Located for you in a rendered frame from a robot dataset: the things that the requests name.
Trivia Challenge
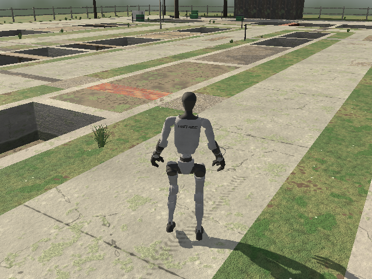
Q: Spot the robot right forearm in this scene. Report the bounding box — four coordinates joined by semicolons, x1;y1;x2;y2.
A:
212;141;223;162

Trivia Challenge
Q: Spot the robot head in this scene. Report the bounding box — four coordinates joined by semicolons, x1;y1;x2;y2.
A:
179;92;198;120

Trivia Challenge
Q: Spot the right robot upper arm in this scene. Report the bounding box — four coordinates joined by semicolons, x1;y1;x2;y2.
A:
200;117;217;150

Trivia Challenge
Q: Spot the robot right thigh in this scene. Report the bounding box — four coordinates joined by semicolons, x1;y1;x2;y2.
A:
194;163;206;204

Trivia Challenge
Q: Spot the robot left forearm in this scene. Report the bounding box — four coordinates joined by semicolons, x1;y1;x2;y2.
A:
152;139;164;158

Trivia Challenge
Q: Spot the left robot hand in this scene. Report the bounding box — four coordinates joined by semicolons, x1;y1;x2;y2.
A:
151;155;164;167

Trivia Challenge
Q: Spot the left robot upper arm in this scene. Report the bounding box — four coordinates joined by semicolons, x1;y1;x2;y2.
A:
159;116;176;148

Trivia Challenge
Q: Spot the right robot hand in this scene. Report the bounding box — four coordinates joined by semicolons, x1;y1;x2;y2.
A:
212;158;226;171

